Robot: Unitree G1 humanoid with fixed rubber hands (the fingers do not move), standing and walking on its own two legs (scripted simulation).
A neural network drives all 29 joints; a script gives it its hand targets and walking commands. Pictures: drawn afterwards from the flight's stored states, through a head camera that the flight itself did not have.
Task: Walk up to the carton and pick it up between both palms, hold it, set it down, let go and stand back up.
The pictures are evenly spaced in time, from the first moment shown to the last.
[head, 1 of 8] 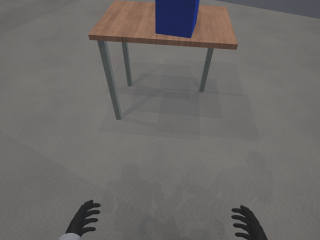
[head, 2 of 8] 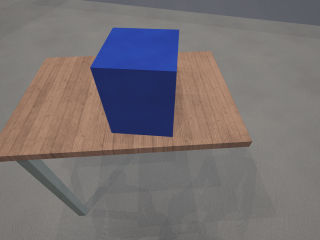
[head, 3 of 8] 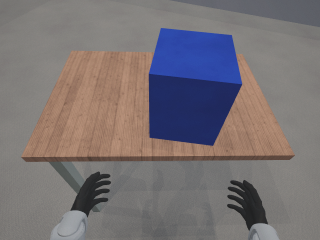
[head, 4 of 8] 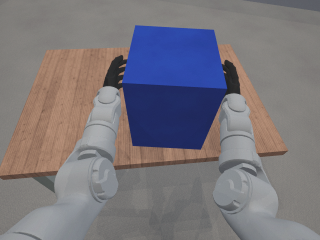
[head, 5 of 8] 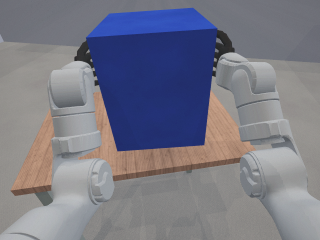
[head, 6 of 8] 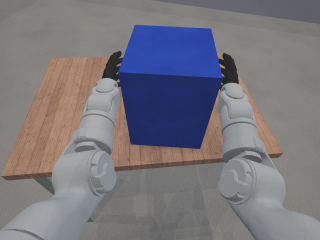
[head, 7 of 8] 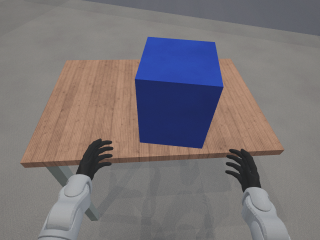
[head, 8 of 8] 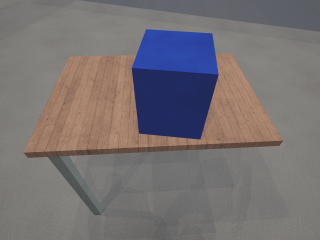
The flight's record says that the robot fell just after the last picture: no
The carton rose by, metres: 0.21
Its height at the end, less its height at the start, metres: +0.00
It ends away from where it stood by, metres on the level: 0.02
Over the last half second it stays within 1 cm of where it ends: yes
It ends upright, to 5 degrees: yes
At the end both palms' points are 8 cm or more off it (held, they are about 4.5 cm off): yes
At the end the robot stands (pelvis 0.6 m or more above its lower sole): yes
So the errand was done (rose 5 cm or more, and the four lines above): yes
